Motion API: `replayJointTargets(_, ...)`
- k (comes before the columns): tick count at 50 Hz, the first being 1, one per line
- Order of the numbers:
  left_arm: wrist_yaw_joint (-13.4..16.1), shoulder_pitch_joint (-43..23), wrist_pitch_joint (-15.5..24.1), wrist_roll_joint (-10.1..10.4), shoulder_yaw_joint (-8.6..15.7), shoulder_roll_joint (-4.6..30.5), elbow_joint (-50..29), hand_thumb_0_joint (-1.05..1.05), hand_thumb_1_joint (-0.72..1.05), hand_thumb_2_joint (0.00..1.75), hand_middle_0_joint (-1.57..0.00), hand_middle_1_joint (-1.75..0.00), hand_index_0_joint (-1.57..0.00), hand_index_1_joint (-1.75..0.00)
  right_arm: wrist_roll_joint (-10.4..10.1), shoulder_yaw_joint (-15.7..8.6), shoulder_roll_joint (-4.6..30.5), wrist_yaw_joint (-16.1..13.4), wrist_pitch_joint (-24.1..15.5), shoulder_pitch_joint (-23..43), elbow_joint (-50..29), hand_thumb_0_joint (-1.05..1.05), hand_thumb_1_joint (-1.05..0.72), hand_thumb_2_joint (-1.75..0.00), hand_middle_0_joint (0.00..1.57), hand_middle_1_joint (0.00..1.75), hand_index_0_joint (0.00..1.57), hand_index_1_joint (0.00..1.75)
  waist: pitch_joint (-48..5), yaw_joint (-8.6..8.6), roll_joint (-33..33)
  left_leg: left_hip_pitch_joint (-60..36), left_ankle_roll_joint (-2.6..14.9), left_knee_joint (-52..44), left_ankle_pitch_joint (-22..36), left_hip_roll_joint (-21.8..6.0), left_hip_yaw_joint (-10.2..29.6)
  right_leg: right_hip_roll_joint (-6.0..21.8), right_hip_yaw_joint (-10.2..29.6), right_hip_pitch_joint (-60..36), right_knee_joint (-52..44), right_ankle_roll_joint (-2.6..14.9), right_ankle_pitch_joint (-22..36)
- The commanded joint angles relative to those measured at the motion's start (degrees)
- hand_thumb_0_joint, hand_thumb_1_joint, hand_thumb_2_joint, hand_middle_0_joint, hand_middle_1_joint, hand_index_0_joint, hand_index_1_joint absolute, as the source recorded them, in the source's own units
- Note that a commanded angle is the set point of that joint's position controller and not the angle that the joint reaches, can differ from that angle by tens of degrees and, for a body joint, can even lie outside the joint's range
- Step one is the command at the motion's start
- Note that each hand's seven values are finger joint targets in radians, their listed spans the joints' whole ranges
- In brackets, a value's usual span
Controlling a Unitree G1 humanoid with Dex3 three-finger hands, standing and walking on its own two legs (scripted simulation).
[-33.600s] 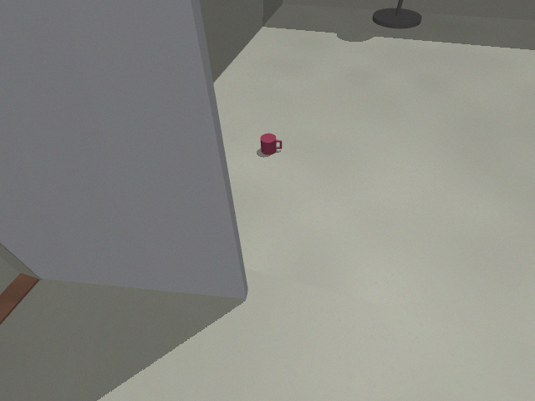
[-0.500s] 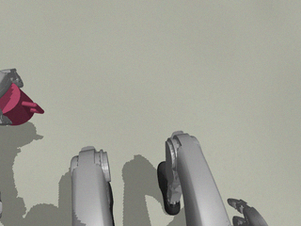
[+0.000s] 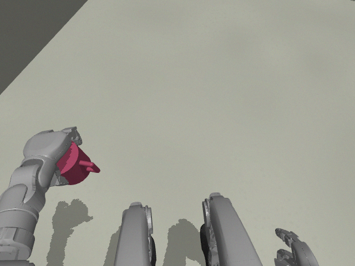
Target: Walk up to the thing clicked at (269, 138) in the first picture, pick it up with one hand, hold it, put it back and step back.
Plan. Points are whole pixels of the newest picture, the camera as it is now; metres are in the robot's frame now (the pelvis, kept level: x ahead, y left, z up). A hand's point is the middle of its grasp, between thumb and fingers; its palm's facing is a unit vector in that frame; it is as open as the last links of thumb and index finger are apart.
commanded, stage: lift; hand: left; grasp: from above
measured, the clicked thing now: (73, 163) +0.39 +0.26 -0.11
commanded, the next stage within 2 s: hold in 0.74 s
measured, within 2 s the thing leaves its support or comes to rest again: neither
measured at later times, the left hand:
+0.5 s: hand (50, 153) +0.36 +0.24 +0.05, palm faces -0.46 -0.08 -0.89, open 11.7 cm
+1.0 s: hand (38, 128) +0.38 +0.24 +0.11, palm faces -0.49 -0.09 -0.87, open 11.6 cm
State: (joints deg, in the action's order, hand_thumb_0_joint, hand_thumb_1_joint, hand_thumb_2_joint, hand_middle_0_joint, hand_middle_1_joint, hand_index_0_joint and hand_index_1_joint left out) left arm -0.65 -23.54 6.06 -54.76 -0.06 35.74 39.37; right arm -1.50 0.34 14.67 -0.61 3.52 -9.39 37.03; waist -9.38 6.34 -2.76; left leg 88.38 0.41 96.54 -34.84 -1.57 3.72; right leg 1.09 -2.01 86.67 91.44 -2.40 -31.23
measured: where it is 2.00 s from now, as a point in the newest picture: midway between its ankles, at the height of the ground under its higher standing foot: outside the picture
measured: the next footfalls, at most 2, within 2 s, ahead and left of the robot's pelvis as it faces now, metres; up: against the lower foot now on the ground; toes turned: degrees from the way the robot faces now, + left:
none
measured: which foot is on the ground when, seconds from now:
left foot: down 0.00-1.00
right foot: down 0.00-1.00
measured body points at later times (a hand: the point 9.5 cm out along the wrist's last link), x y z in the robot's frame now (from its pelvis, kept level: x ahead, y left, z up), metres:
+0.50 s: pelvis +0.03 -0.01 +0.13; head +0.10 +0.00 +0.58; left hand +0.37 +0.24 +0.10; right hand +0.11 -0.28 +0.01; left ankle +0.07 +0.11 -0.52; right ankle +0.10 -0.15 -0.52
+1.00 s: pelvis +0.08 +0.00 +0.19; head +0.13 -0.01 +0.63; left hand +0.40 +0.24 +0.16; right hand +0.17 -0.27 +0.06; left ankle +0.07 +0.11 -0.52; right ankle +0.10 -0.15 -0.52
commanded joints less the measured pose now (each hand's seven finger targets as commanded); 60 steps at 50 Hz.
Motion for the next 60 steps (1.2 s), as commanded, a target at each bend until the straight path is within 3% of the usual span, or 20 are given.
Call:
replayJointTargets(1, 4.3, -16.5, -0.9, 0.6, 7.3, 16.6, -11.5, 0.00, 0.56, 1.28, -0.76, -1.30, -0.83, -1.23, -0.4, -3.8, 10.0, -1.7, -2.5, -5.3, -3.0, 0.00, -0.89, -0.89, 0.20, 0.30, 0.20, 0.30, -27.3, -1.11, -7.5, -30.1, 0.88, -24.1, 5.9, 0.4, 0.9, -2.4, -1.0, -22.3, -16.8, 3.11, 6.2)
replayJointTargets(2, 4.4, -16.0, -1.0, 0.3, 5.7, 14.6, -10.2, 0.00, 0.56, 1.26, -0.75, -1.30, -0.82, -1.23, -0.5, -3.7, 9.6, -1.9, -2.9, -5.4, -2.8, 0.00, -0.89, -0.89, 0.20, 0.30, 0.20, 0.30, -24.7, -0.56, -7.3, -30.9, 0.85, -25.5, 5.3, 0.3, 0.7, -2.5, -0.8, -23.0, -18.5, 3.08, 5.9)
replayJointTargets(6, 5.5, -15.8, -1.1, -0.2, 3.4, 11.4, -6.8, 0.00, 0.53, 1.22, -0.73, -1.30, -0.81, -1.22, -0.6, -3.7, 9.2, -2.5, -4.7, -4.8, -1.9, 0.00, -0.89, -0.89, 0.20, 0.30, 0.20, 0.30, -19.8, -0.34, -5.9, -33.4, 0.82, -30.8, 2.8, 0.2, 0.6, -2.6, 0.0, -27.3, -24.2, 2.90, 4.4)
replayJointTargets(9, 6.7, -16.8, -0.9, -1.0, 2.9, 11.0, -6.5, 0.00, 0.52, 1.18, -0.72, -1.27, -0.80, -1.19, -0.7, -3.7, 8.8, -2.7, -6.0, -5.1, -1.6, 0.00, -0.89, -0.89, 0.20, 0.30, 0.20, 0.30, -18.6, -0.60, -4.8, -34.7, 0.92, -33.5, 2.2, 0.9, -0.5, -2.6, 1.4, -32.2, -29.3, 2.98, 2.8)
replayJointTargets(17, 10.6, -18.8, -1.5, -2.5, 1.2, 8.9, -6.2, 0.00, 0.47, 1.11, -0.66, -1.27, -0.76, -1.18, -0.6, -4.2, 8.4, -2.9, -8.2, -6.8, 0.5, 0.00, -0.89, -0.90, 0.20, 0.30, 0.20, 0.30, -19.4, -1.30, -4.6, -44.6, 0.34, -39.5, 8.0, 1.9, -2.5, -3.0, 2.7, -41.1, -37.9, 3.18, 5.8)
replayJointTargets(18, 10.8, -19.2, -1.8, -2.5, -0.4, 7.0, -5.9, 0.00, 0.46, 1.11, -0.66, -1.27, -0.76, -1.17, -0.5, -4.1, 8.1, -2.9, -8.4, -7.1, 1.0, 0.00, -0.89, -0.90, 0.20, 0.30, 0.20, 0.30, -18.6, -1.02, -4.7, -45.5, 0.23, -40.3, 9.1, 1.9, -2.5, -3.0, 2.6, -41.6, -38.6, 3.13, 6.8)
replayJointTargets(23, 12.4, -18.5, -4.0, -2.1, 0.3, 8.0, -5.5, 0.00, 0.51, 1.12, -0.70, -1.26, -0.79, -1.17, -0.6, -4.6, 8.6, -2.9, -8.7, -7.0, 1.6, 0.00, -0.89, -0.89, 0.20, 0.30, 0.20, 0.30, -18.0, -2.33, -3.6, -51.4, 0.04, -44.8, 13.1, 1.9, -3.2, -2.7, 2.6, -47.6, -43.2, 2.89, 10.8)
replayJointTargets(24, 12.4, -18.1, -4.5, -2.0, -1.3, 6.0, -4.8, 0.00, 0.51, 1.12, -0.70, -1.27, -0.79, -1.17, -0.6, -4.6, 8.4, -2.9, -8.7, -7.0, 1.8, 0.00, -0.89, -0.89, 0.20, 0.30, 0.20, 0.30, -17.1, -1.78, -3.4, -52.1, -0.02, -45.5, 14.2, 1.9, -3.2, -2.8, 2.6, -47.7, -44.0, 2.85, 12.0)
replayJointTargets(27, 12.2, -17.2, -5.9, -2.0, -0.9, 5.9, -2.7, 0.00, 0.49, 1.07, -0.68, -1.25, -0.78, -1.15, -0.6, -4.8, 8.6, -2.8, -8.6, -7.3, 2.4, 0.00, -0.89, -0.89, 0.20, 0.30, 0.20, 0.30, -16.1, -2.45, -2.7, -54.9, -0.20, -47.9, 16.8, 1.8, -3.0, -2.8, 2.2, -50.2, -45.4, 2.86, 14.8)
replayJointTargets(29, 11.8, -17.2, -6.5, -1.7, -1.4, 5.3, -2.2, 0.00, 0.49, 1.08, -0.68, -1.25, -0.78, -1.15, -0.6, -4.9, 8.3, -2.7, -8.5, -7.1, 2.4, 0.00, -0.89, -0.89, 0.20, 0.30, 0.20, 0.30, -16.3, -2.73, -3.2, -56.6, -0.26, -49.0, 19.3, 1.9, -3.2, -2.8, 2.5, -52.4, -46.6, 2.79, 17.2)
replayJointTargets(30, 11.4, -16.4, -6.8, -1.3, -2.8, 3.2, -1.1, 0.00, 0.48, 1.07, -0.67, -1.25, -0.77, -1.14, -0.5, -4.7, 8.0, -2.6, -8.5, -6.9, 2.3, 0.00, -0.89, -0.89, 0.20, 0.30, 0.20, 0.30, -15.2, -2.47, -2.4, -57.0, -0.34, -50.0, 19.9, 1.8, -2.8, -2.9, 2.3, -53.1, -47.1, 2.78, 17.5)
replayJointTargets(33, 10.5, -16.2, -7.0, -1.0, -2.8, 3.4, -1.3, 0.00, 0.46, 1.06, -0.66, -1.24, -0.76, -1.13, -0.6, -5.0, 8.1, -2.5, -8.3, -6.7, 1.8, 0.00, -0.89, -0.89, 0.20, 0.30, 0.20, 0.30, -13.6, -3.44, -2.8, -59.1, -0.47, -52.6, 20.8, 1.9, -3.1, -3.0, 2.1, -55.0, -49.4, 2.87, 17.8)
replayJointTargets(37, 9.0, -15.0, -6.5, -0.5, -3.9, 1.3, -2.0, 0.00, 0.46, 1.05, -0.66, -1.24, -0.77, -1.13, -0.6, -5.1, 8.0, -2.4, -8.1, -6.5, 1.3, 0.00, -0.89, -0.89, 0.20, 0.30, 0.20, 0.30, -13.4, -3.24, -2.6, -63.3, -0.76, -55.1, 23.7, 1.5, -3.2, -3.2, 1.7, -56.5, -51.1, 3.05, 19.8)
replayJointTargets(42, 9.0, -16.0, -6.1, -0.6, -3.8, 1.0, -5.0, 0.00, 0.47, 1.06, -0.66, -1.26, -0.77, -1.14, -0.5, -5.4, 8.1, -2.4, -7.8, -6.9, 1.3, 0.00, -0.89, -0.89, 0.20, 0.30, 0.20, 0.30, -14.7, -3.38, -2.6, -68.2, -1.21, -56.8, 30.3, 1.3, -3.2, -3.3, 1.2, -59.2, -52.3, 3.20, 24.5)
replayJointTargets(47, 9.4, -16.0, -6.1, -3.0, -3.0, 2.7, -6.8, 0.00, 0.44, 1.07, -0.68, -1.16, -0.76, -1.08, -0.3, -5.7, 8.7, -2.4, -7.2, -7.3, 1.7, 0.00, -0.89, -0.89, 0.20, 0.30, 0.20, 0.30, -14.9, -3.51, -3.0, -71.4, -1.21, -57.7, 35.2, 1.5, -3.8, -3.2, 1.4, -61.0, -53.6, 3.25, 28.5)
replayJointTargets(55, 9.1, -14.1, -7.4, -2.8, -3.6, 0.7, -6.8, 0.00, 0.44, 1.12, -0.71, -1.15, -0.77, -1.08, -0.4, -6.2, 8.7, -1.7, -6.3, -6.8, 1.2, 0.00, -0.89, -0.89, 0.20, 0.30, 0.20, 0.30, -13.3, -3.75, -1.5, -72.7, -1.03, -59.4, 38.7, 2.0, -4.3, -2.9, 1.8, -65.0, -56.0, 2.84, 32.6)
replayJointTargets(60, 6.9, -12.5, -7.3, -2.7, -4.0, 0.5, -6.4, 0.00, 0.46, 1.14, -0.73, -1.15, -0.79, -1.09, -0.4, -6.6, 9.0, -1.2, -5.6, -6.4, 0.1, 0.00, -0.89, -0.89, 0.20, 0.30, 0.20, 0.30, -13.1, -4.42, -0.4, -73.9, -0.80, -60.0, 41.4, 2.0, -4.6, -2.9, 1.6, -67.7, -56.8, 2.63, 34.7)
